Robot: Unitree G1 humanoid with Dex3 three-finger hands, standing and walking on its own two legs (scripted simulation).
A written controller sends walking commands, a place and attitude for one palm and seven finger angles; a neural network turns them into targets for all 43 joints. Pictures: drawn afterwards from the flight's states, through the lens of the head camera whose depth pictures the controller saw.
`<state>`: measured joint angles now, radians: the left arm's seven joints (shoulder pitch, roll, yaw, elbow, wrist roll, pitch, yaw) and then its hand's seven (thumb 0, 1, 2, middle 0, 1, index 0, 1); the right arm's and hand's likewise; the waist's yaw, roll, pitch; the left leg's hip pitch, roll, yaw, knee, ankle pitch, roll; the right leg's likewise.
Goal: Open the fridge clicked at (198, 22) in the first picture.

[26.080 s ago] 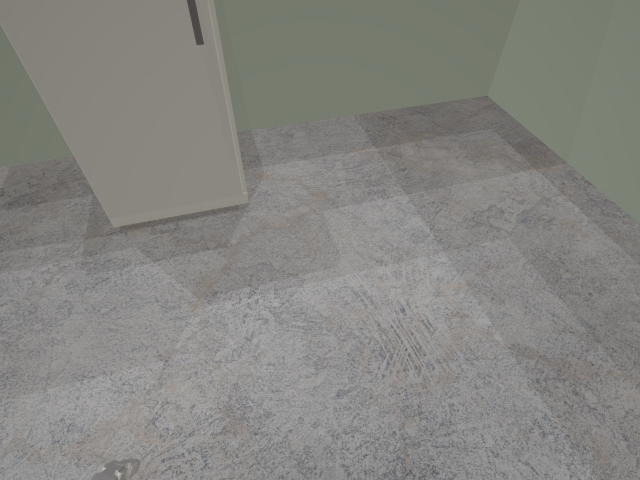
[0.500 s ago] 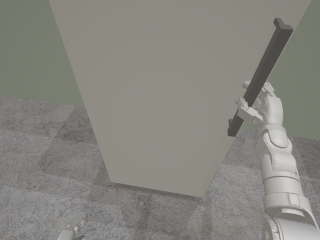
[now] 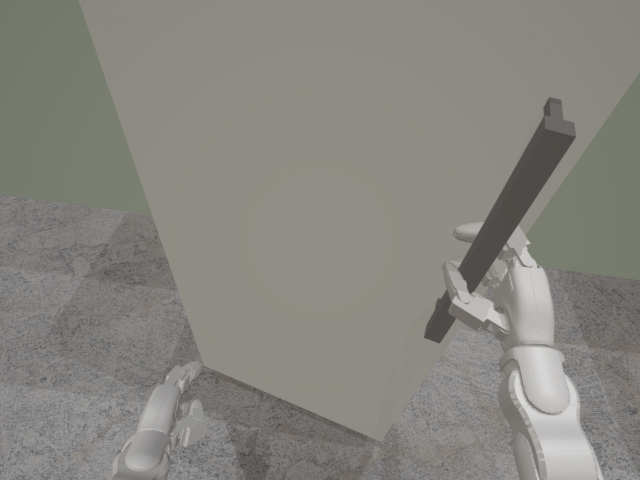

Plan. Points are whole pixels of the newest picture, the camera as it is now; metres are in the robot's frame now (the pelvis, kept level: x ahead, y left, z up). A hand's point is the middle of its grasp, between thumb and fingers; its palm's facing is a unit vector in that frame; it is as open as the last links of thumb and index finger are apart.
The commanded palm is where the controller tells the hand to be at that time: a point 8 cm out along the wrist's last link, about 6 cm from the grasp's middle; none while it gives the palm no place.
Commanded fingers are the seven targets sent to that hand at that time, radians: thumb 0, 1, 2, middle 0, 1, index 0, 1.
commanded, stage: walk backward, drawing the door open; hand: right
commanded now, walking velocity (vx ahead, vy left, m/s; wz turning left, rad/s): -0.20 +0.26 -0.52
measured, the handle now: (479, 246) +0.35 -0.14 +0.16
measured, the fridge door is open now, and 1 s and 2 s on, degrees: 15 43 77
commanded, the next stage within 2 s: stop walking and hold the door back in 1.88 s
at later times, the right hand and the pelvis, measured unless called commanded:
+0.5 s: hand (399, 400) +0.18 -0.04 +0.13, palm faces +0.13 +0.97 -0.18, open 6.9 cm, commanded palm +0.14 -0.09 +0.14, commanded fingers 0.00 -0.90 -0.90 0.45 1.40 0.45 1.40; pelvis -0.07 +0.10 +0.00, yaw -17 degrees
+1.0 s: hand out of the picture +0.11 +0.05 +0.13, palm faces +0.59 +0.78 -0.20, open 6.9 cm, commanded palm +0.06 +0.03 +0.14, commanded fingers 0.00 -0.90 -0.90 0.45 1.40 0.45 1.40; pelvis -0.05 +0.31 -0.01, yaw -40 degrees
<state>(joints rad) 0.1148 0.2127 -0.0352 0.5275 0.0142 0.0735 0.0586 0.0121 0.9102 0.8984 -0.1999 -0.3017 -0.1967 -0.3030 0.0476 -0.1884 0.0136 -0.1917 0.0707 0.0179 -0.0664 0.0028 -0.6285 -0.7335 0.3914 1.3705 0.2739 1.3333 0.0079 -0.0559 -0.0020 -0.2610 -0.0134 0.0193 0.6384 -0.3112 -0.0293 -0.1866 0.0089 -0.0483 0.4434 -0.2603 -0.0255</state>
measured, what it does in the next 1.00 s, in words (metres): steps to the left, turning right: left foot, then right foot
